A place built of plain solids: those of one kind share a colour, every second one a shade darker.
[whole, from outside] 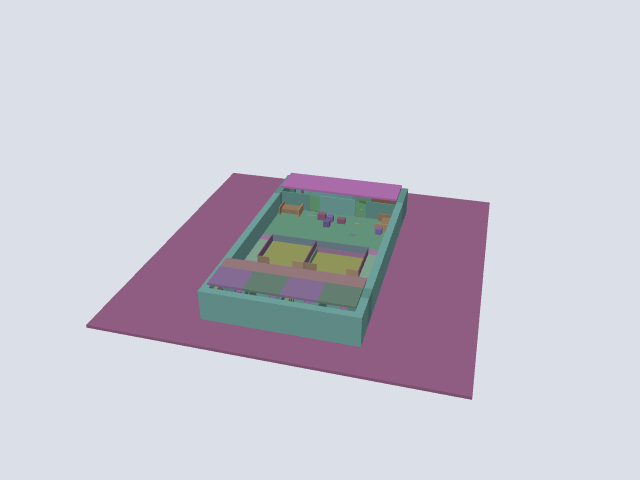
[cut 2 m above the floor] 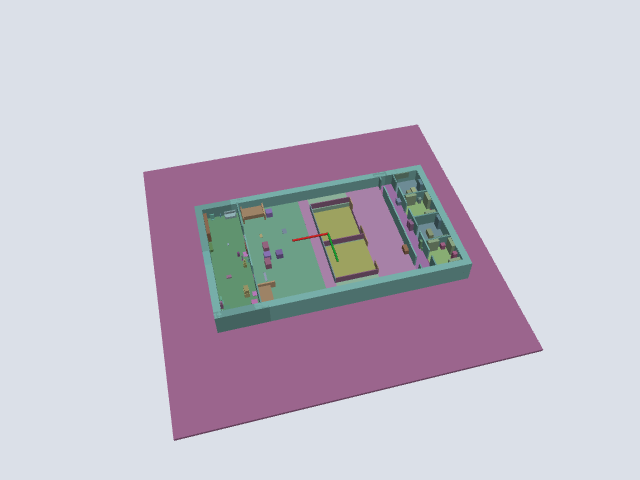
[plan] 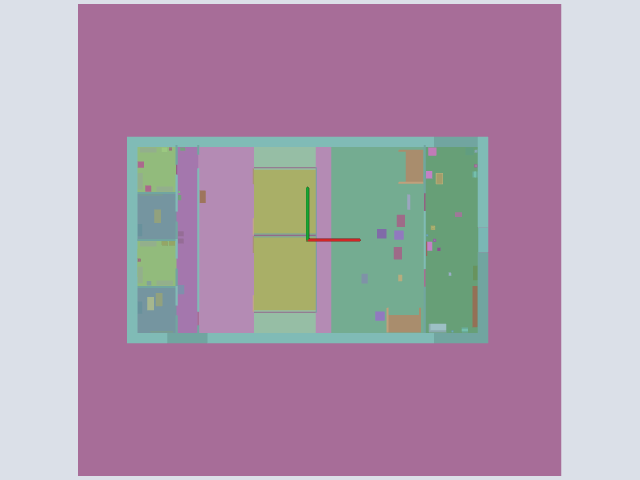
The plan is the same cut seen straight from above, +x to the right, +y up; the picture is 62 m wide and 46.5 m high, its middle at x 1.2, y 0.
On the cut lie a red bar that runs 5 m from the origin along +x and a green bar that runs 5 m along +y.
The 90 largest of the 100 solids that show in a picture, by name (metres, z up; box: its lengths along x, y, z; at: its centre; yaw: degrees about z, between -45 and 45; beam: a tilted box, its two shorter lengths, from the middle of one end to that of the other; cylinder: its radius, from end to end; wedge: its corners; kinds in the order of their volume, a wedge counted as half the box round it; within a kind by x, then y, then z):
{
 "ground_under_all_1": {"box": [46.81, 45.74, 0.4], "at": [1.16, 0.0, -0.75]},
 "wall_1": {"box": [1.0, 6.35, 4.19], "at": [-16.99, -6.83, 1.49]},
 "wall_2": {"box": [1.0, 6.35, 4.19], "at": [-16.99, -2.27, 1.49]},
 "wall_3": {"box": [1.0, 6.35, 4.19], "at": [-16.99, 2.27, 1.49]},
 "wall_4": {"box": [1.0, 6.35, 4.19], "at": [-16.99, 6.83, 1.49]},
 "wall_5": {"box": [5.7, 1.0, 4.19], "at": [-14.64, -9.5, 1.49]},
 "wall_6": {"box": [4.1, 0.2, 4.19], "at": [-14.64, -4.55, 1.49]},
 "wall_7": {"box": [4.1, 0.2, 4.19], "at": [-14.64, 0.0, 1.49]},
 "wall_8": {"box": [4.1, 0.2, 4.19], "at": [-14.64, 4.55, 1.49]},
 "wall_9": {"box": [5.7, 1.0, 4.19], "at": [-14.64, 9.5, 1.49]},
 "wall_10": {"box": [0.2, 1.9, 4.19], "at": [-12.69, -8.25, 1.49]},
 "wall_11": {"box": [0.2, 1.9, 4.19], "at": [-12.69, -5.4, 1.49]},
 "wall_12": {"box": [0.2, 3.6, 4.19], "at": [-12.69, -4.55, 1.49]},
 "wall_13": {"box": [0.2, 1.9, 4.19], "at": [-12.69, -0.85, 1.49]},
 "wall_14": {"box": [0.2, 1.9, 4.19], "at": [-12.69, 0.85, 1.49]},
 "wall_15": {"box": [0.2, 1.9, 4.19], "at": [-12.69, 3.7, 1.49]},
 "wall_16": {"box": [0.2, 3.6, 4.19], "at": [-12.69, 4.55, 1.49]},
 "wall_17": {"box": [0.2, 1.9, 4.19], "at": [-12.69, 5.4, 1.49]},
 "wall_18": {"box": [0.2, 1.9, 4.19], "at": [-12.69, 8.25, 1.49]},
 "wall_19": {"box": [0.2, 1.9, 4.19], "at": [-12.69, 8.25, 1.49]},
 "wall_20": {"box": [3.9, 1.0, 4.19], "at": [-11.64, -9.5, 1.49]},
 "wall_21": {"box": [3.9, 1.0, 4.19], "at": [-11.64, 9.5, 1.49]},
 "wall_22": {"box": [0.2, 13.9, 4.19], "at": [-10.59, 0.0, 1.49]},
 "wall_23": {"box": [23.73, 1.0, 4.19], "at": [0.38, -9.5, 1.49]},
 "wall_24": {"box": [23.73, 1.0, 4.19], "at": [0.38, 9.5, 1.49]},
 "wall_25": {"box": [0.2, 4.68, 4.19], "at": [11.34, -6.86, 1.49]},
 "wall_26": {"box": [0.2, 5.64, 4.19], "at": [11.34, 0.0, 1.49]},
 "wall_27": {"box": [0.2, 4.68, 4.19], "at": [11.34, 6.86, 1.49]},
 "wall_28": {"box": [7.05, 1.0, 4.19], "at": [13.96, -9.5, 1.49]},
 "wall_29": {"box": [7.05, 1.0, 4.19], "at": [13.96, 9.5, 1.49]},
 "wall_30": {"box": [1.0, 8.8, 4.19], "at": [16.99, -5.6, 1.49]},
 "wall_31": {"box": [1.0, 8.8, 4.19], "at": [16.99, 5.6, 1.49]},
 "floor_yard_1": {"box": [9.05, 18.2, 1.39], "at": [6.82, 0.0, 0.1]},
 "floor_walkway_1": {"box": [5.4, 18.2, 1.39], "at": [-7.89, 0.0, 0.1]},
 "floor_walkway_2": {"box": [1.5, 18.2, 1.39], "at": [1.54, 0.0, 0.1]},
 "floor_lobby_1": {"box": [5.25, 18.2, 1.39], "at": [13.96, 0.0, 0.1]},
 "floor_plot_1": {"box": [5.98, 7.05, 0.6], "at": [-2.2, -3.27, -0.3]},
 "floor_plot_2": {"box": [5.98, 6.15, 1.39], "at": [-2.2, 3.73, 0.1]},
 "floor_back_corridor_1": {"box": [2.1, 18.2, 1.39], "at": [-11.64, 0.0, 0.1]},
 "floor_class_1": {"box": [3.9, 4.55, 1.39], "at": [-14.64, -6.83, 0.1]},
 "floor_class_2": {"box": [3.9, 4.55, 1.39], "at": [-14.64, 2.27, 0.1]},
 "floor_store_1": {"box": [3.9, 4.55, 1.39], "at": [-14.64, -2.27, 0.1]},
 "floor_store_2": {"box": [3.9, 4.55, 1.39], "at": [-14.64, 6.83, 0.1]},
 "floor_baulk_1": {"box": [5.98, 2.3, 1.39], "at": [-2.2, -7.95, 0.1]},
 "floor_baulk_2": {"box": [5.98, 0.4, 1.39], "at": [-2.2, 0.45, 0.1]},
 "floor_baulk_3": {"box": [5.98, 2.3, 1.39], "at": [-2.2, 7.95, 0.1]},
 "ceil_lobby_1": {"box": [5.25, 18.2, 0.3], "at": [13.96, 0.0, 4.34]},
 "ceil_back_corridor_1": {"box": [2.1, 18.2, 0.3], "at": [-11.64, 0.0, 4.19]},
 "door_leaf_1": {"box": [0.97, 2.4, 4.66], "at": [17.0, 0.0, 1.73]},
 "ceil_class_1": {"box": [3.9, 4.55, 0.3], "at": [-14.64, -6.83, 4.19]},
 "ceil_class_2": {"box": [3.9, 4.55, 0.3], "at": [-14.64, 2.27, 4.19]},
 "ceil_store_1": {"box": [3.9, 4.55, 0.3], "at": [-14.64, -2.27, 4.19]},
 "ceil_store_2": {"box": [3.9, 4.55, 0.3], "at": [-14.64, 6.83, 4.19]},
 "shelves_store_1": {"box": [0.5, 1.6, 2.0], "at": [-16.21, -3.4, 1.79]},
 "shelves_store_2": {"box": [0.5, 1.6, 2.0], "at": [-16.21, 5.7, 1.79]},
 "shelves_store_3": {"box": [1.6, 0.5, 2.0], "at": [-15.44, -0.38, 1.79]},
 "shelves_store_4": {"box": [1.6, 0.5, 2.0], "at": [-15.44, 8.72, 1.79]},
 "shelves_store_5": {"box": [1.6, 0.5, 2.0], "at": [-13.84, -4.17, 1.79]},
 "shelves_store_6": {"box": [1.6, 0.5, 2.0], "at": [-13.84, 4.93, 1.79]},
 "bay_hall_1": {"box": [0.2, 2.4, 1.21], "at": [7.74, -7.77, 1.39]},
 "bay_hall_2": {"box": [2.95, 1.7, 0.7], "at": [9.32, -8.12, 1.14]},
 "bay_hall_3": {"box": [2.4, 0.2, 1.21], "at": [10.01, 5.55, 1.39]},
 "bay_hall_4": {"box": [2.4, 0.2, 1.21], "at": [10.01, 8.65, 1.39]},
 "bay_hall_5": {"box": [1.7, 2.9, 0.7], "at": [10.36, 7.1, 1.14]},
 "bay_hall_6": {"box": [0.2, 2.4, 1.21], "at": [10.89, -7.77, 1.39]},
 "rail_baulk_1": {"box": [5.98, 0.12, 2.44], "at": [-2.2, -7.0, 0.62]},
 "rail_baulk_2": {"box": [5.98, 0.12, 2.44], "at": [-2.2, 0.45, 0.62]},
 "rail_baulk_3": {"box": [5.98, 0.12, 2.44], "at": [-2.2, 7.0, 0.62]},
 "rail_far_1": {"box": [0.12, 14.12, 2.44], "at": [0.85, 0.0, 0.62]},
 "lockers_lobby_1": {"box": [0.5, 4.0, 1.8], "at": [16.21, -6.45, 1.69]},
 "big_bag_hall_1": {"box": [0.92, 0.92, 0.91], "at": [7.01, -7.37, 1.24]},
 "big_bag_hall_2": {"box": [0.92, 0.92, 0.91], "at": [7.17, 0.59, 1.24]},
 "big_bag_hall_3": {"box": [0.92, 0.92, 0.91], "at": [8.86, 0.47, 1.24]},
 "cupboard_class_1": {"box": [0.45, 1.2, 1.91], "at": [-16.23, -6.55, 1.74]},
 "cupboard_class_2": {"box": [0.45, 1.2, 1.91], "at": [-16.23, 0.95, 1.74]},
 "table_class_1": {"box": [0.66, 1.3, 0.74], "at": [-15.21, -6.16, 1.16]},
 "table_class_2": {"box": [0.66, 1.3, 0.74], "at": [-14.53, 2.31, 1.16]},
 "table_class_3": {"box": [0.66, 1.3, 0.74], "at": [-14.39, -5.78, 1.16]},
 "pallet_hall_1": {"box": [0.8, 1.2, 0.76], "at": [8.75, -1.29, 1.16]},
 "pallet_hall_2": {"box": [0.8, 1.2, 1.0], "at": [9.04, 1.85, 1.29]},
 "rail_end_1": {"box": [0.12, 1.59, 2.44], "at": [-5.25, -6.15, 0.62]},
 "rail_end_2": {"box": [0.12, 1.64, 2.44], "at": [-5.25, -0.43, 0.62]},
 "rail_end_3": {"box": [0.12, 1.59, 2.44], "at": [-5.25, 1.3, 0.62]},
 "drinks_machine_lobby_1": {"box": [0.8, 0.75, 1.85], "at": [15.69, 8.6, 1.71]},
 "machine_lobby_1": {"box": [0.8, 0.8, 1.7], "at": [12.09, 8.57, 1.74]},
 "step_strewn_mat_1": {"box": [0.63, 0.95, 1.42], "at": [5.52, -3.73, 0.11]},
 "step_cable_cover_1": {"box": [0.3, 1.5, 1.43], "at": [9.8, 3.67, 0.12]},
 "crate_walkway_1": {"box": [0.6, 1.2, 0.76], "at": [-10.16, 4.19, 1.16]},
 "fridge_store_1": {"box": [0.6, 0.6, 1.5], "at": [-16.16, 7.3, 1.54]},
 "sofa_lobby_1": {"box": [1.71, 0.86, 0.33], "at": [12.58, -8.54, 1.05]}
}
